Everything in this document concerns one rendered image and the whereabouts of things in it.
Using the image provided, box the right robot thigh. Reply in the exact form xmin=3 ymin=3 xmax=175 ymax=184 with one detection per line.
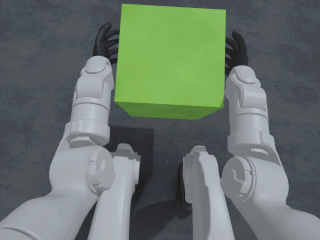
xmin=183 ymin=151 xmax=235 ymax=240

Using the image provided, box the left robot upper arm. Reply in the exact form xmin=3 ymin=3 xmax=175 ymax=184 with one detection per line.
xmin=0 ymin=145 xmax=116 ymax=240

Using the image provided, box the robot right hand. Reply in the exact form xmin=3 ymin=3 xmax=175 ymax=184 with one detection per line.
xmin=224 ymin=31 xmax=249 ymax=77

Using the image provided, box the left robot shin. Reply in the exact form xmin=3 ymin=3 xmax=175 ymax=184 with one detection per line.
xmin=110 ymin=143 xmax=136 ymax=200

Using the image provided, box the robot left hand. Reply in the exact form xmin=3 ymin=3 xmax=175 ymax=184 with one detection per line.
xmin=92 ymin=22 xmax=120 ymax=66

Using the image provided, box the robot left forearm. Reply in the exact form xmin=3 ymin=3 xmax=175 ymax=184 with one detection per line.
xmin=49 ymin=56 xmax=115 ymax=183

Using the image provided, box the carton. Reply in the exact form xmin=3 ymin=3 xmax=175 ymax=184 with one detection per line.
xmin=114 ymin=3 xmax=226 ymax=120

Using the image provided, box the robot right forearm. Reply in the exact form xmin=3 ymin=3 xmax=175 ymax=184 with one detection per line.
xmin=224 ymin=65 xmax=285 ymax=171

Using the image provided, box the right robot upper arm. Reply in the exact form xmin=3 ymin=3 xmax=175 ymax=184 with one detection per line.
xmin=220 ymin=155 xmax=320 ymax=240

